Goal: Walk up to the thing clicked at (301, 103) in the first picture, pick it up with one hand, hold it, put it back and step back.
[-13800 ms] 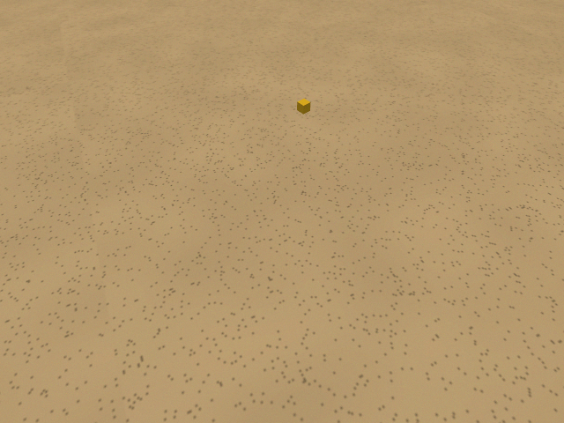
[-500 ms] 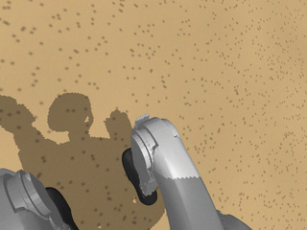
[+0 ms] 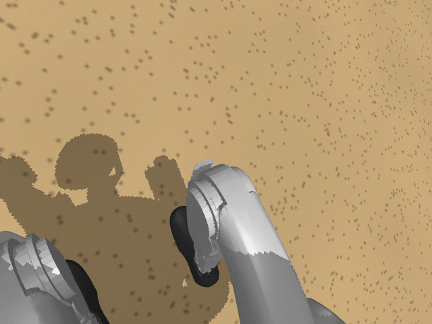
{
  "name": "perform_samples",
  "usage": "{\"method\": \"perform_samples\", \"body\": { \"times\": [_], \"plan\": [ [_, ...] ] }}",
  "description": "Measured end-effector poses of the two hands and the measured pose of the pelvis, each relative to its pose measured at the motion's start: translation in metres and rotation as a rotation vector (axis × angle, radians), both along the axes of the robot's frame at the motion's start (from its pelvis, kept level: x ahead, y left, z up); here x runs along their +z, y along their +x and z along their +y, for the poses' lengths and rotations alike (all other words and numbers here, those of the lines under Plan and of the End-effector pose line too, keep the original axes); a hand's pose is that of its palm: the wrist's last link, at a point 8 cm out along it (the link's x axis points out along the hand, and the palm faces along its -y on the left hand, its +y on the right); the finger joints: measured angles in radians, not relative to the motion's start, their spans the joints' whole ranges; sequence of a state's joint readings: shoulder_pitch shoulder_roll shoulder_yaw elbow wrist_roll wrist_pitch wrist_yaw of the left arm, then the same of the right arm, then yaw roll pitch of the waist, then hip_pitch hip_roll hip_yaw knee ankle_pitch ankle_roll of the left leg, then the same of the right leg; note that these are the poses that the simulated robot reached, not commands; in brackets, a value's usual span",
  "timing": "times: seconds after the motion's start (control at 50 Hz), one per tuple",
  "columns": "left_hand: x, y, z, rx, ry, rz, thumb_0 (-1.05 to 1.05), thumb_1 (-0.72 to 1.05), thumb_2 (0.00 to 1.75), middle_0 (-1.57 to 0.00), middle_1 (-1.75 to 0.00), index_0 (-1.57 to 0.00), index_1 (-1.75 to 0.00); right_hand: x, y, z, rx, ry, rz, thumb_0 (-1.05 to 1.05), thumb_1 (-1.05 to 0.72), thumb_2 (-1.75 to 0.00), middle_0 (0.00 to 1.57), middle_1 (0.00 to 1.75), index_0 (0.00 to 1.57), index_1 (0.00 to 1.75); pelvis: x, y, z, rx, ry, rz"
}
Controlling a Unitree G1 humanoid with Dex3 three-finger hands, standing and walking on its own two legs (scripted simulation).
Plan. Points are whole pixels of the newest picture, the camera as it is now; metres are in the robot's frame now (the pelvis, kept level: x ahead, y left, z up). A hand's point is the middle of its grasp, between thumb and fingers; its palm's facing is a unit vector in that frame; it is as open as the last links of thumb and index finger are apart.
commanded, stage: rest palm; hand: left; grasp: from above
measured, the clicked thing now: out of the picture +0.45 +0.34 -0.28
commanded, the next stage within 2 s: close in 0.52 s
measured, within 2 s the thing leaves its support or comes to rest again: neither
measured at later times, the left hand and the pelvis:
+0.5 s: hand out of the picture +0.44 +0.34 -0.25, palm faces -0.10 -0.41 -0.91, open 14.3 cm; pelvis +0.00 +0.00 +0.00, yaw -2 degrees
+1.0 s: hand out of the picture +0.44 +0.34 -0.25, palm faces -0.11 -0.42 -0.90, open 13.5 cm; pelvis +0.00 +0.01 +0.01, yaw -2 degrees
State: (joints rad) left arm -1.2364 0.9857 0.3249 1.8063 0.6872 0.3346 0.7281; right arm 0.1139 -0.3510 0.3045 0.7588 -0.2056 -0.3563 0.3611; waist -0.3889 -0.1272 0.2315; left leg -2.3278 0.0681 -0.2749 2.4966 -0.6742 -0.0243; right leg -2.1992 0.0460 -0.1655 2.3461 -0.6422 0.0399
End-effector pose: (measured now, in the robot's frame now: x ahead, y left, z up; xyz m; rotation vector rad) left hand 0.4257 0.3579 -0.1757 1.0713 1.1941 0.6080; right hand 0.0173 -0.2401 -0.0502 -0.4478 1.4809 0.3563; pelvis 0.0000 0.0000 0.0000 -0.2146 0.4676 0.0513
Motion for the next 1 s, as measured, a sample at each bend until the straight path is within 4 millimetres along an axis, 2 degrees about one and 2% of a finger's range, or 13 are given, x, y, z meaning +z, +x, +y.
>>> {"method": "perform_samples", "body": {
  "times": [0.16, 0.28, 0.46, 0.62, 0.82, 1.0],
  "plan": [
    [-0.006, 0.016, -0.016, -0.005, -0.013, -0.040, 0.00, -0.57, 1.01, -0.11, -1.00, -0.08, -1.03, 0.014, 0.003, -0.001, 0.037, -0.005, 0.017, 0.00, -0.93, -0.91, 0.20, 0.30, 0.19, 0.30, 0.004, 0.005, 0.002, -0.002, -0.017, 0.004],
    [-0.009, 0.025, -0.024, 0.000, -0.012, -0.044, 0.00, -0.58, 1.02, -0.11, -0.99, -0.08, -1.03, 0.020, -0.004, -0.003, 0.028, -0.006, 0.029, 0.00, -0.93, -0.91, 0.20, 0.30, 0.19, 0.30, 0.004, 0.005, 0.003, -0.009, -0.024, -0.005],
    [-0.016, 0.015, -0.019, 0.030, 0.013, -0.030, 0.00, -0.58, 1.02, -0.11, -0.98, -0.08, -1.02, 0.017, -0.018, 0.004, 0.010, 0.022, 0.051, 0.00, -0.93, -0.91, 0.20, 0.30, 0.19, 0.30, 0.001, 0.000, 0.002, -0.019, -0.021, -0.024],
    [-0.021, 0.004, -0.012, 0.049, -0.010, -0.029, 0.00, -0.56, 1.03, -0.12, -0.98, -0.08, -1.02, 0.017, -0.019, 0.006, 0.025, 0.009, 0.042, 0.01, -0.93, -0.91, 0.20, 0.30, 0.19, 0.30, 0.000, -0.004, 0.004, -0.019, -0.028, -0.042],
    [-0.016, 0.008, -0.006, 0.030, 0.002, -0.036, 0.00, -0.47, 1.01, -0.18, -0.94, -0.15, -0.98, 0.023, -0.011, 0.007, 0.043, -0.006, 0.021, 0.00, -0.92, -0.90, 0.20, 0.30, 0.19, 0.30, 0.003, -0.002, 0.006, -0.013, -0.042, -0.043],
    [-0.018, 0.019, -0.017, 0.012, -0.006, -0.033, 0.00, -0.43, 0.95, -0.21, -0.90, -0.17, -0.94, 0.033, -0.010, 0.006, 0.044, -0.012, 0.027, 0.00, -0.91, -0.90, 0.20, 0.30, 0.19, 0.30, 0.007, 0.001, 0.006, -0.013, -0.050, -0.034]
  ]
}}
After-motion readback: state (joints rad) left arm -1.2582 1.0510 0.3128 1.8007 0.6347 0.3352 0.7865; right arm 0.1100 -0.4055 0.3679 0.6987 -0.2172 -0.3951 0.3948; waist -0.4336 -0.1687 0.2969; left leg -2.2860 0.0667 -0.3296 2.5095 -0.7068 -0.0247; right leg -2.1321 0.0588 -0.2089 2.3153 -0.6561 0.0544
